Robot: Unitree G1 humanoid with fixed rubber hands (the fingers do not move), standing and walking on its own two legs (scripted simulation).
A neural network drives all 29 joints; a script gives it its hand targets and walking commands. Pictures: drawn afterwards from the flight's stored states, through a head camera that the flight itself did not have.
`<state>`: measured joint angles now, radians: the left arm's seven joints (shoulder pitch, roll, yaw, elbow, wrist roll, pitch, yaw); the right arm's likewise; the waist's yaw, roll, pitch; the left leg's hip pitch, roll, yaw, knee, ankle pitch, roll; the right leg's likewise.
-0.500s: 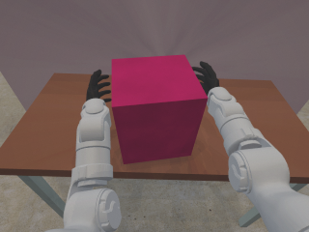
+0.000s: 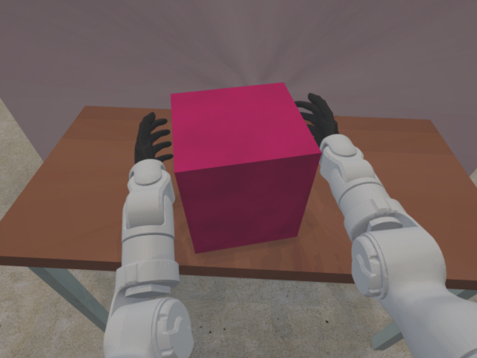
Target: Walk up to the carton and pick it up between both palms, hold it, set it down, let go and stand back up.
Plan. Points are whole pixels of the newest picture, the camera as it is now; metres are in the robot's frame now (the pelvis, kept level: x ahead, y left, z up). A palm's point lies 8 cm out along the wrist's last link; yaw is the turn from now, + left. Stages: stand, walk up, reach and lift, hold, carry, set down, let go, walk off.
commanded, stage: set down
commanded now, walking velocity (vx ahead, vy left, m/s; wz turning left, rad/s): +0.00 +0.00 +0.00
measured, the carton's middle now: (238, 170) +0.43 +0.06 +0.09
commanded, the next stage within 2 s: none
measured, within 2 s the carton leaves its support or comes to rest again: rests again in 0.60 s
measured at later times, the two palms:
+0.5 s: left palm (148, 175) +0.35 +0.21 +0.13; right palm (317, 145) +0.45 -0.08 +0.14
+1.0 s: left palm (151, 177) +0.35 +0.20 +0.12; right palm (319, 148) +0.45 -0.08 +0.14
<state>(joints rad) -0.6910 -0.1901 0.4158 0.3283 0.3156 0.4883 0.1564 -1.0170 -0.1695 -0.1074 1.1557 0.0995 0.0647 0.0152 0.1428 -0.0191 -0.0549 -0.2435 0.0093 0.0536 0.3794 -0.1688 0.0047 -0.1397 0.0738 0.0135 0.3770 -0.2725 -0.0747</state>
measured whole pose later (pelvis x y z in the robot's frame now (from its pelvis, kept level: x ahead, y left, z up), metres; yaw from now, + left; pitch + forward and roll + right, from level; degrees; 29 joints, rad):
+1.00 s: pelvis +0.00 +0.00 +0.00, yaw +0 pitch +5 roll +1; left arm -0.65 -0.24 0.49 0.39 0.35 0.28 0.14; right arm -0.99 -0.14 -0.20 1.19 -0.02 -0.05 0.03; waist 0.14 -0.02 -0.06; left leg -0.30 0.01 0.05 0.38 -0.16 0.00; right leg -0.20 0.07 0.01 0.38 -0.26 -0.07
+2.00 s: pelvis +0.00 +0.00 +0.00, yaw +0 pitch +8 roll +0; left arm -0.67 -0.08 0.39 0.61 0.16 0.15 0.24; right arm -0.97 -0.20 -0.12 1.21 0.09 -0.07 0.08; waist 0.15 -0.02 -0.06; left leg -0.37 0.01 0.05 0.38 -0.15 0.00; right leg -0.27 0.08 0.01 0.38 -0.25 -0.07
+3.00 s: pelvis -0.05 +0.01 +0.00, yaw -1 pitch +7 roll -1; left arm -0.49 0.02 0.12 0.43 -0.06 0.28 0.30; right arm -0.81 -0.42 0.08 1.14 0.31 0.01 0.25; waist 0.17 -0.04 -0.10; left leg -0.42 0.03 0.05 0.38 -0.09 0.00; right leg -0.32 0.09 0.01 0.38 -0.18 -0.07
